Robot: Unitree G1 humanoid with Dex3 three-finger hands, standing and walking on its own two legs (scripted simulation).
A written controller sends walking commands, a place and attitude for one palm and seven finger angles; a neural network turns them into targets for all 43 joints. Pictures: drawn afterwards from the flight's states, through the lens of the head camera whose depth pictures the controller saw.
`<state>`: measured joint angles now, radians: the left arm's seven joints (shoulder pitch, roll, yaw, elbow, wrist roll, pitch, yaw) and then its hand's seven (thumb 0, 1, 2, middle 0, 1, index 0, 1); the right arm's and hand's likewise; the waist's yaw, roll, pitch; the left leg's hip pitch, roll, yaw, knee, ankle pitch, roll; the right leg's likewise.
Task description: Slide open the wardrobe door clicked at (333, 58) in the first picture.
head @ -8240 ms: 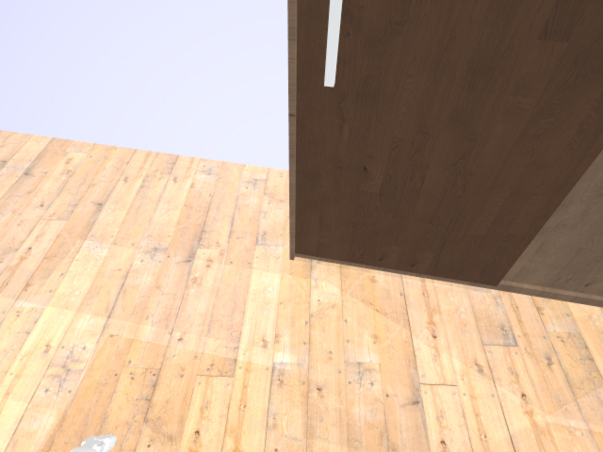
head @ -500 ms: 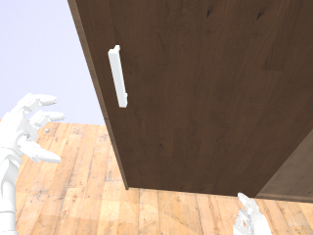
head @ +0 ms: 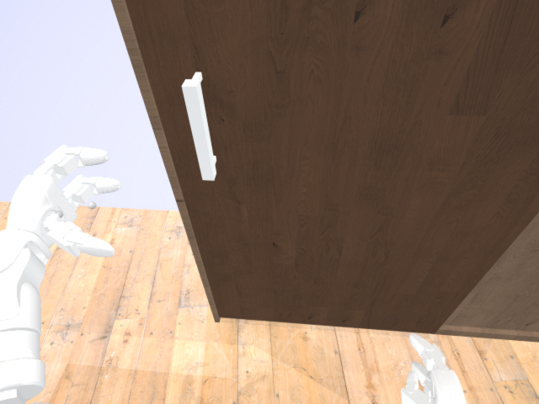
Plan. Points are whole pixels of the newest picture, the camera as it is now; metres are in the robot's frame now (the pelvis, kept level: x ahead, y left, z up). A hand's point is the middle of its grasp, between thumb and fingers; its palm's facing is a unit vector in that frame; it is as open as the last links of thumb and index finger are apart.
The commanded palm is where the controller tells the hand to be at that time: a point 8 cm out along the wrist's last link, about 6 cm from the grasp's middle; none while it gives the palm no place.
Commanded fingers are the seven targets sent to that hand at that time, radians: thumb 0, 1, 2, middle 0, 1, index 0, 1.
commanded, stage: move the hooked fingers beside the handle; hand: left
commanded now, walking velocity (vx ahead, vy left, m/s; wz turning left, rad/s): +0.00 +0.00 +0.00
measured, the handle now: (203, 129) +0.53 +0.18 +0.14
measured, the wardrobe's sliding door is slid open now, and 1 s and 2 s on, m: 0.00 0.00 0.00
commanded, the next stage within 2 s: none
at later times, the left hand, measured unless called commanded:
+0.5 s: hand (120, 180) +0.37 +0.26 +0.16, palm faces +0.04 -1.00 -0.02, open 14.0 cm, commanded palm +0.35 +0.30 +0.16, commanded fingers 0.00 -0.50 0.30 -0.30 -1.20 -0.30 -1.20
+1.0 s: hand (149, 155) +0.44 +0.24 +0.15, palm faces +0.02 -1.00 -0.01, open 14.0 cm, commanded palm +0.41 +0.29 +0.15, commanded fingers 0.00 -0.50 0.30 -0.30 -1.20 -0.30 -1.20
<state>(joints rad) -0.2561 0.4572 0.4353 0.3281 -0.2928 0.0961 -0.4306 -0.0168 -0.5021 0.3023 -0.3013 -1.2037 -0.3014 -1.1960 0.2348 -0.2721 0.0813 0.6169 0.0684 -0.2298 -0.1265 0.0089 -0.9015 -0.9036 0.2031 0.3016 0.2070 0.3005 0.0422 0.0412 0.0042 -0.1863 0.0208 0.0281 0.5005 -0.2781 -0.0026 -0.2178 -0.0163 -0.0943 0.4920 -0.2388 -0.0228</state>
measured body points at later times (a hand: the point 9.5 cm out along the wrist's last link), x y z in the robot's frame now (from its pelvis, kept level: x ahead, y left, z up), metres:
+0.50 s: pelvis +0.01 +0.01 +0.00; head +0.01 +0.00 +0.45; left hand +0.36 +0.31 +0.16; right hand +0.15 -0.24 -0.09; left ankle +0.00 +0.12 -0.74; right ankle +0.02 -0.10 -0.74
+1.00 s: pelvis +0.01 +0.01 +0.00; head +0.04 +0.01 +0.45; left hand +0.43 +0.30 +0.16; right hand +0.11 -0.25 -0.11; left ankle +0.00 +0.12 -0.74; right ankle +0.02 -0.10 -0.74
